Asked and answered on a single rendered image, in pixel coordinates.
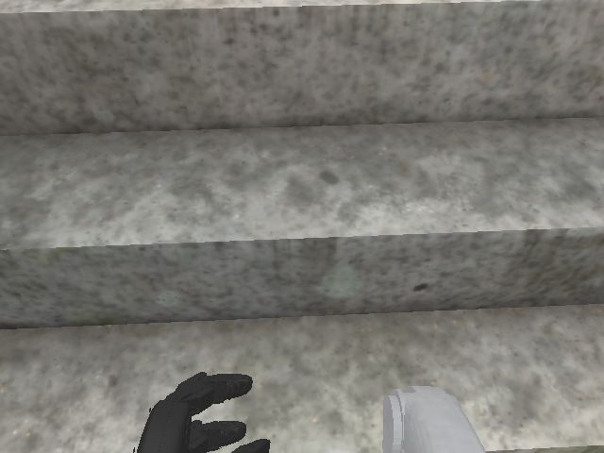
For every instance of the robot right thigh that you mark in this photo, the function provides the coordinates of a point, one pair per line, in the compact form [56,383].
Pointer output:
[425,419]

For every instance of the left robot hand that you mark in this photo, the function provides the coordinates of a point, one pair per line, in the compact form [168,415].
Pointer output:
[170,429]

